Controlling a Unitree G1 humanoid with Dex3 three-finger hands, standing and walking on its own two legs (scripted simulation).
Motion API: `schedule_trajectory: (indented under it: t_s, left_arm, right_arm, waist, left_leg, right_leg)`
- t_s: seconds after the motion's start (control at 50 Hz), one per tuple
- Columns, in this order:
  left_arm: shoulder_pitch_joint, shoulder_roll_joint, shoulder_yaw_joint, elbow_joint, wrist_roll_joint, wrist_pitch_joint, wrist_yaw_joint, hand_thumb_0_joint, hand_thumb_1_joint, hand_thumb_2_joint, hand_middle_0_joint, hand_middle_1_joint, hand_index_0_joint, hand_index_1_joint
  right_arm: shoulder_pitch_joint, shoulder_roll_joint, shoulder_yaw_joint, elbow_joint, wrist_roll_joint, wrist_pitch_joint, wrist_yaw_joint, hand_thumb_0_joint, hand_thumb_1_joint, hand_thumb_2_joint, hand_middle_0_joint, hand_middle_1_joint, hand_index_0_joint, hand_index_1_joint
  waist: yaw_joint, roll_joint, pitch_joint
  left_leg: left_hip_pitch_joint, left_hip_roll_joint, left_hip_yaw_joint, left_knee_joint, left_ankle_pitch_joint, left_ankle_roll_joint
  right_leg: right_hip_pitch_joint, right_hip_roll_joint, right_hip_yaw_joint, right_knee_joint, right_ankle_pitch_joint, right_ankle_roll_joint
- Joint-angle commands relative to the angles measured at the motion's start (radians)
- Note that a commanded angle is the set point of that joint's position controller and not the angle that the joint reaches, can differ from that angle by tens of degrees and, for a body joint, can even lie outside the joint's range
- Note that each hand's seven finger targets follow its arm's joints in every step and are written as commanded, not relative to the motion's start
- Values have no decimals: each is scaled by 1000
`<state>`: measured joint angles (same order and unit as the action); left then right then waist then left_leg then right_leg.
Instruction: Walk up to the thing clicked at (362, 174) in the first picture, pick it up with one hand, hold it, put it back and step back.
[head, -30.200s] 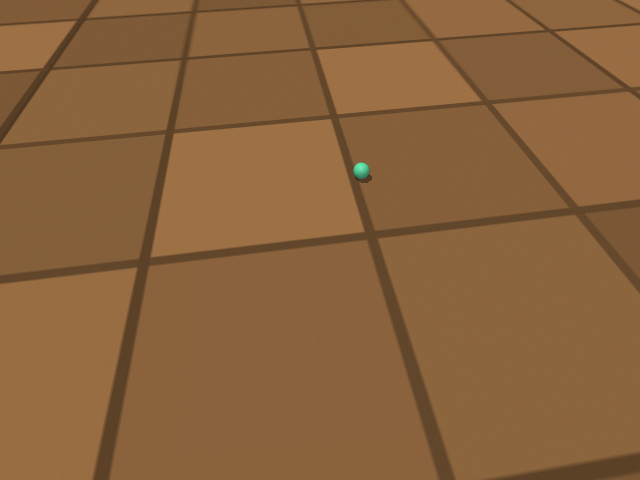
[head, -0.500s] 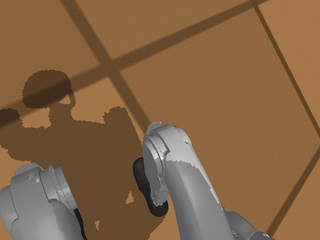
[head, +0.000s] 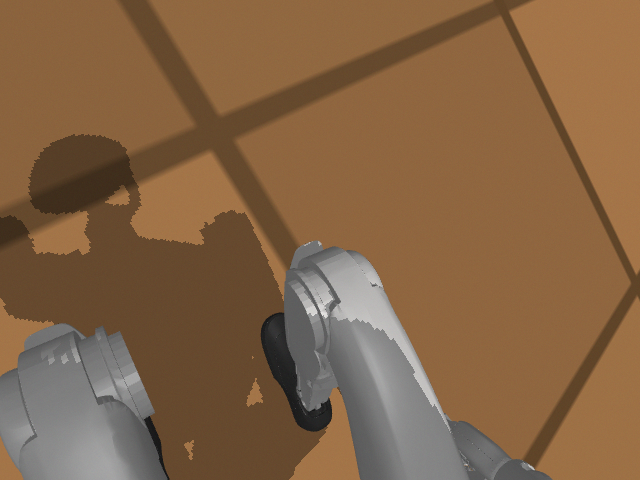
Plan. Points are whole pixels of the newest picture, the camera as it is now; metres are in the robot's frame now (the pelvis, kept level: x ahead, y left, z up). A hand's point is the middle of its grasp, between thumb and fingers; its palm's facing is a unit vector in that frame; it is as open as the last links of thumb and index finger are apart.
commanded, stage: close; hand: left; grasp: from above
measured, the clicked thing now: out of the picture +0.45 +0.33 -0.26
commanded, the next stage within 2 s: settle in 0.92 s
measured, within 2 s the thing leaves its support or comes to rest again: leaves its support in 1.36 s
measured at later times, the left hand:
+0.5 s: hand out of the picture +0.45 +0.32 -0.24, palm faces -0.42 -0.16 -0.89, open 10.5 cm
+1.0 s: hand out of the picture +0.45 +0.32 -0.24, palm faces -0.42 -0.14 -0.90, open 10.3 cm
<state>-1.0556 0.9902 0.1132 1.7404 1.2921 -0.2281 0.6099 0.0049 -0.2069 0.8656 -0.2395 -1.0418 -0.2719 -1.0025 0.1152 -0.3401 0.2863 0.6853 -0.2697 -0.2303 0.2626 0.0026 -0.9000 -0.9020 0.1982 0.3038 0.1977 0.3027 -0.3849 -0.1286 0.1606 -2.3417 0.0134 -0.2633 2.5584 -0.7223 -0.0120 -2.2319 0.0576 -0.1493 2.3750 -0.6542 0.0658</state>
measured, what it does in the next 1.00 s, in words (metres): stands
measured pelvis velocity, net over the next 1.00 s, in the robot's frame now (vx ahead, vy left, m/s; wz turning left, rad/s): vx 0.00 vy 0.00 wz -0.01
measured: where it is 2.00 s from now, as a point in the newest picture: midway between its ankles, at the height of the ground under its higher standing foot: (232, 434)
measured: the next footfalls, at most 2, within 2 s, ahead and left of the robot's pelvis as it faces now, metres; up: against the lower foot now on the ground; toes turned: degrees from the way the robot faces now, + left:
none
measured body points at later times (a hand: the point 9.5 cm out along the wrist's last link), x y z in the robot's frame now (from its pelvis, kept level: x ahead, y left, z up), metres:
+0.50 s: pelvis +0.00 +0.00 +0.00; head +0.27 +0.12 +0.34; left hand +0.46 +0.33 -0.19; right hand +0.04 -0.26 -0.05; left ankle +0.06 +0.13 -0.27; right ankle +0.12 -0.13 -0.27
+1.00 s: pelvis +0.00 +0.00 +0.00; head +0.27 +0.12 +0.34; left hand +0.47 +0.33 -0.19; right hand +0.05 -0.25 -0.06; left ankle +0.06 +0.13 -0.27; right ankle +0.12 -0.12 -0.27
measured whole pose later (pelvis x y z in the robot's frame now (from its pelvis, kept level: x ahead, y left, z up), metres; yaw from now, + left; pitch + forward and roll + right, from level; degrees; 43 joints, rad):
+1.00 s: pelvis +0.00 +0.00 +0.00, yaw +0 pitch +27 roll -14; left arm -1.07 1.02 0.09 1.75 1.26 -0.22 0.62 0.01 -0.02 0.60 -0.51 -0.84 -0.56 -0.78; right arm 0.10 -0.34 0.32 0.65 -0.27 -0.23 0.25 0.00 -0.90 -0.90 0.20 0.30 0.20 0.30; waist -0.39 -0.13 0.18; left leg -2.33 0.02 -0.27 2.55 -0.71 -0.01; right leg -2.22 0.06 -0.15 2.36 -0.64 0.07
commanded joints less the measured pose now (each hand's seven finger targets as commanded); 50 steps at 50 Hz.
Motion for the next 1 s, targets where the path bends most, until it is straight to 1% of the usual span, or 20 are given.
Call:
schedule_trajectory:
  t_s: [0.0, 0.02, 0.04, 0.1, 0.16, 0.2, 0.22, 0.24, 0.28, 0.4, 0.44, 0.5, 0.58, 0.62, 0.66, 0.72, 0.84, 0.86, 0.9, 0.98]
  left_arm:
    - [-261, 238, 18, -113, -9, -7, 52, 0, -118, 831, -305, -1005, -342, -965]
    - [-271, 255, 34, -135, -2, -7, 60, 0, -99, 835, -315, -1004, -353, -964]
    - [-249, 238, 27, -84, -3, 0, 62, 0, -86, 801, -321, -991, -362, -947]
    - [-279, 236, 27, -117, 3, 3, 66, 0, -41, 812, -351, -998, -393, -954]
    - [-248, 250, 38, -93, -13, 17, 75, 0, -11, 807, -381, -978, -420, -936]
    - [-260, 193, -15, -79, -23, 24, 60, 0, -8, 784, -376, -974, -420, -928]
    - [-244, 242, 27, -80, -31, 24, 63, 0, 0, 788, -386, -977, -428, -931]
    - [-257, 222, 7, -84, -29, 27, 54, 0, 4, 757, -381, -964, -427, -914]
    - [-238, 240, 26, -87, -37, 29, 42, 0, 6, 751, -393, -944, -436, -897]
    - [-216, 217, 8, -71, -47, 20, 19, 0, 79, 751, -454, -941, -496, -896]
    - [-190, 230, 17, -97, -46, 14, 19, 0, 101, 770, -470, -936, -509, -894]
    - [-216, 213, 4, -93, -40, 9, 13, 0, 163, 773, -518, -938, -558, -895]
    - [-198, 204, 0, -81, -38, 0, 20, 0, 243, 783, -572, -938, -614, -893]
    - [-231, 196, -21, -82, -27, -2, 18, 0, 275, 786, -594, -942, -637, -897]
    - [-218, 206, -12, -86, -21, -3, 24, 0, 316, 801, -631, -939, -671, -897]
    - [-223, 175, -32, -67, -24, -2, 26, 0, 379, 796, -678, -930, -719, -886]
    - [-238, 200, -32, -55, -36, 2, 30, 0, 453, 809, -753, -907, -787, -870]
    - [-228, 225, -5, -61, -42, 1, 37, 0, 445, 805, -747, -902, -781, -866]
    - [-218, 200, -23, -58, -42, 4, 32, 0, 472, 793, -767, -888, -802, -852]
    - [-218, 221, -14, -64, -44, 9, 32, 0, 509, 806, -800, -883, -832, -849]
  right_arm:
    - [183, -331, -99, 5, 11, -2, -11, 0, -893, -900, 200, 300, 200, 300]
    - [190, -335, -102, 5, 11, -3, -10, 0, -892, -899, 200, 300, 199, 300]
    - [182, -329, -98, 6, 10, -7, -7, 0, -893, -900, 200, 300, 200, 300]
    - [182, -340, -104, 0, 7, -14, -6, 0, -893, -900, 199, 300, 199, 300]
    - [183, -337, -104, 5, 12, -13, -10, 0, -895, -900, 199, 300, 199, 300]
    - [169, -331, -97, -8, 13, -21, -8, 0, -895, -900, 199, 300, 199, 300]
    - [197, -343, -105, 8, 10, -15, -15, 0, -896, -901, 199, 300, 199, 300]
    - [187, -340, -107, 0, 19, -19, -15, 0, -895, -900, 199, 300, 199, 300]
    - [207, -341, -107, 8, 14, -16, -14, 0, -896, -900, 199, 300, 199, 300]
    - [193, -326, -93, -4, 19, -7, -17, 0, -896, -901, 199, 300, 199, 300]
    - [190, -328, -99, -1, 24, 0, -21, 0, -893, -899, 199, 300, 199, 300]
    - [197, -326, -94, -3, 18, 2, -17, 0, -895, -900, 199, 300, 199, 300]
    - [191, -335, -96, -5, 16, 13, -24, 0, -892, -899, 199, 300, 199, 300]
    - [184, -318, -78, -5, 8, 10, -18, 0, -893, -899, 199, 300, 199, 300]
    - [185, -330, -87, -8, 12, 15, -22, 0, -893, -899, 199, 300, 199, 300]
    - [179, -320, -78, -10, 7, 10, -18, 0, -893, -899, 199, 300, 199, 300]
    - [186, -331, -76, -17, 10, 1, -23, 0, -897, -901, 199, 300, 199, 300]
    - [198, -325, -67, -10, 8, 4, -25, 0, -896, -900, 199, 300, 199, 300]
    - [192, -319, -65, -19, 10, 3, -23, 0, -896, -900, 199, 300, 199, 300]
    - [199, -328, -68, -22, 11, 3, -25, 0, -896, -900, 199, 300, 199, 300]
  waist:
    - [-43, 534, -622]
    - [-38, 558, -636]
    - [-42, 541, -604]
    - [-57, 532, -621]
    - [-44, 510, -642]
    - [-59, 496, -624]
    - [-56, 489, -641]
    - [-53, 495, -622]
    - [-49, 500, -637]
    - [-50, 487, -621]
    - [-27, 496, -642]
    - [-45, 509, -624]
    - [-41, 514, -620]
    - [-62, 510, -594]
    - [-49, 532, -609]
    - [-59, 511, -580]
    - [-68, 472, -576]
    - [-53, 468, -602]
    - [-59, 467, -596]
    - [-57, 475, -605]
  left_leg:
    - [496, 28, 111, -278, 219, 14]
    - [511, 28, 109, -288, 228, 11]
    - [492, 28, 109, -283, 203, 11]
    - [503, 30, 106, -277, 207, 13]
    - [470, 30, 118, -274, 208, 20]
    - [457, 30, 121, -262, 197, 23]
    - [458, 30, 121, -271, 206, 25]
    - [456, 29, 115, -272, 193, 21]
    - [468, 30, 115, -276, 212, 20]
    - [468, 30, 108, -281, 209, 19]
    - [473, 28, 114, -282, 231, 17]
    - [480, 29, 108, -280, 240, 16]
    - [488, 30, 103, -295, 227, 12]
    - [484, 32, 98, -283, 217, 13]
    - [501, 30, 95, -300, 226, 8]
    - [490, 32, 92, -296, 200, 9]
    - [448, 28, 110, -281, 175, 22]
    - [454, 30, 105, -289, 188, 21]
    - [459, 31, 100, -284, 194, 20]
    - [462, 31, 102, -287, 197, 20]
  right_leg:
    - [330, 36, -130, -190, 243, -83]
    - [331, 33, -131, -188, 247, -85]
    - [315, 30, -130, -181, 227, -85]
    - [313, 33, -133, -184, 235, -81]
    - [368, 40, -118, -211, 242, -80]
    - [354, 41, -114, -211, 236, -78]
    - [378, 41, -117, -226, 246, -76]
    - [343, 36, -121, -211, 229, -79]
    - [369, 36, -121, -209, 239, -80]
    - [366, 35, -126, -210, 239, -80]
    - [381, 39, -119, -208, 254, -82]
    - [360, 36, -128, -199, 258, -82]
    - [350, 38, -131, -204, 246, -84]
    - [332, 35, -137, -196, 243, -80]
    - [334, 36, -136, -196, 246, -84]
    - [313, 34, -140, -195, 230, -81]
    - [350, 38, -122, -222, 214, -78]
    - [376, 40, -128, -231, 222, -76]
    - [362, 38, -130, -219, 229, -75]
    - [374, 40, -127, -223, 235, -75]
